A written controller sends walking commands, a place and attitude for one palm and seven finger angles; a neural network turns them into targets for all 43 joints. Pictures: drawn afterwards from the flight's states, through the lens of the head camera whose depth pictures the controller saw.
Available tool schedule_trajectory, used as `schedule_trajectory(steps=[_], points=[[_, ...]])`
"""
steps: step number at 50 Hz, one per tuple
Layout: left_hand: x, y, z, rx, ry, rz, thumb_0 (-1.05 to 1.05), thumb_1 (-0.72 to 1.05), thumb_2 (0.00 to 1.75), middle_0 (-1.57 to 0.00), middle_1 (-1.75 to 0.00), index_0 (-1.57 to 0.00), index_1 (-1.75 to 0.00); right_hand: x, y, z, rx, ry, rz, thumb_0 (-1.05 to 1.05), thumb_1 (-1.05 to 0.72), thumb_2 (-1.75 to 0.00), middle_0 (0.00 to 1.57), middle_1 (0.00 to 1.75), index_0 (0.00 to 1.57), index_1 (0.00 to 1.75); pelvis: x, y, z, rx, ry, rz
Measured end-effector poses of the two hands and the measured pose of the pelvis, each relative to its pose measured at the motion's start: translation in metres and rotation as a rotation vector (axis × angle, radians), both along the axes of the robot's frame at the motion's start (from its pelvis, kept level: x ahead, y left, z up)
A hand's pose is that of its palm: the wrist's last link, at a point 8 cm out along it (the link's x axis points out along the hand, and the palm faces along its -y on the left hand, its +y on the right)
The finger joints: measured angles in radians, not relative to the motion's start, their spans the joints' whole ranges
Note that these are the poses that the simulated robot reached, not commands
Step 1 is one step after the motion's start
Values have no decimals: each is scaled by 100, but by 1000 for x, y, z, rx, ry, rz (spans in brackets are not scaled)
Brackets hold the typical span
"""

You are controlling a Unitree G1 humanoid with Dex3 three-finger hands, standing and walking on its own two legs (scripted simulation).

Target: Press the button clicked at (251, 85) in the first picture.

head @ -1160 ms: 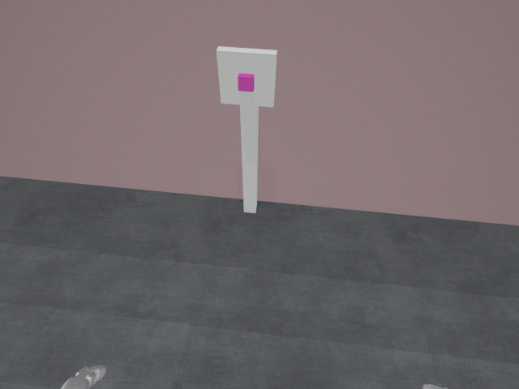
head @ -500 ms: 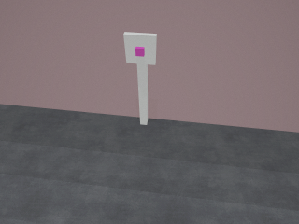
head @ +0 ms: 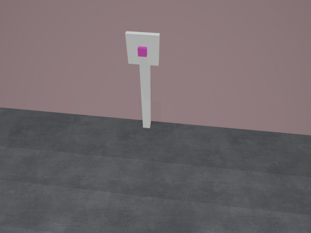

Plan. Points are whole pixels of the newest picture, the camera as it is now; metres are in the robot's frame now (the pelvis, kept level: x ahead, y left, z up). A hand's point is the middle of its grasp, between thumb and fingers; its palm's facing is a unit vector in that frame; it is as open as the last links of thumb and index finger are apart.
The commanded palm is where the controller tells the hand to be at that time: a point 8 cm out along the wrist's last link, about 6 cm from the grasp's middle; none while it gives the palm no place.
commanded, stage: look at it before walking up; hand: left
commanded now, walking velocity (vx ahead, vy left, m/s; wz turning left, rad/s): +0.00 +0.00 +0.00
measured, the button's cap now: (142, 51) +1.01 +0.13 -0.05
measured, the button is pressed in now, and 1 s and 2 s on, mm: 0 0 0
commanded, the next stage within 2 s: walk to a spot facing it in 0.48 s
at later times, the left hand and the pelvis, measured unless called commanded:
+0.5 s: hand out of the picture +0.08 +0.25 -0.15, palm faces -0.01 -0.94 -0.34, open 7.4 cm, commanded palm none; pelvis +0.01 +0.01 +0.00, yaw +0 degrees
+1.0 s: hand out of the picture +0.05 +0.18 -0.19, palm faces -0.08 -0.98 -0.18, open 7.4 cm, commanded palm none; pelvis +0.08 +0.00 -0.02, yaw -7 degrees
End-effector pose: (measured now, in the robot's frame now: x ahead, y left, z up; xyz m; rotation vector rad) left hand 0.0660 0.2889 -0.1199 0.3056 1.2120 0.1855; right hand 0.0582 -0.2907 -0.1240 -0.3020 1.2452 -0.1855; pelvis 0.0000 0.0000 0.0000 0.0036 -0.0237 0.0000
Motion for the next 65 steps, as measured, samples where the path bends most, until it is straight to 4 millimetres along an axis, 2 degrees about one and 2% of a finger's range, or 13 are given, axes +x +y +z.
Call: schedule_trajectory(steps=[22, 33, 38, 46, 49, 52, 54, 56, 58, 61, 65], points=[[7, 9, 2, 9, -3, 7, 0, 90, 90, -20, -30, -20, -30, 27, 6, 4, -3, -44, 18, 1, -91, -90, 20, 30, 21, 30, 8, 5, 1, 0, 0, 0], [5, 7, 1, 12, 4, 17, 0, 90, 90, -20, -30, -20, -30, 29, 9, 3, 1, -42, 16, 1, -91, -90, 20, 30, 20, 30, 11, 5, 1, 0, -2, -4], [-8, -9, -14, -39, 57, 29, 0, 90, 90, -20, -30, -20, -30, 15, 24, -9, 41, -4, -10, 1, -91, -90, 20, 30, 20, 30, 23, 6, -4, -5, -2, -23], [-27, -41, -41, -135, 212, 45, 0, 90, 90, -20, -30, -20, -30, -23, 55, -31, 107, 115, -124, 1, -91, -90, 20, 30, 20, 30, 57, 7, -16, 6, 12, -72], [-17, -55, -42, -141, 260, 22, 0, 91, 90, -20, -30, -20, -30, -40, 61, -37, 132, 159, -193, 1, -91, -90, 20, 30, 20, 30, 72, 0, -19, 15, 11, -106], [9, -69, -43, -137, 244, 3, 0, 91, 90, -20, -30, -20, -30, -58, 63, -45, 161, 234, -240, 1, -91, -90, 20, 30, 20, 30, 86, -10, -25, 8, 6, -112], [25, -76, -42, -132, 191, 19, 0, 91, 90, -20, -30, -20, -30, -61, 63, -46, 177, 299, -247, 1, -91, -90, 20, 30, 20, 30, 97, -17, -25, -2, 5, -92], [36, -83, -38, -127, 155, 41, 0, 91, 90, -20, -30, -20, -30, -52, 60, -42, 181, 326, -242, 1, -91, -90, 20, 30, 20, 30, 107, -21, -21, 1, 1, -91], [41, -88, -32, -127, 154, 51, 0, 91, 90, -20, -30, -20, -30, -30, 56, -38, 179, 305, -236, 1, -91, -90, 20, 30, 20, 30, 118, -23, -15, 5, 0, -98], [43, -95, -27, -134, 190, 49, 0, 91, 90, -20, -30, -20, -30, 16, 49, -34, 177, 217, -227, 1, -91, -90, 20, 30, 20, 30, 132, -24, -9, 7, 3, -105], [47, -101, -25, -154, 249, 50, 0, 90, 90, -20, -30, -20, -30, 86, 45, -31, 174, 79, -212, 1, -92, -90, 20, 30, 20, 30, 155, -20, -6, -1, 7, -110]])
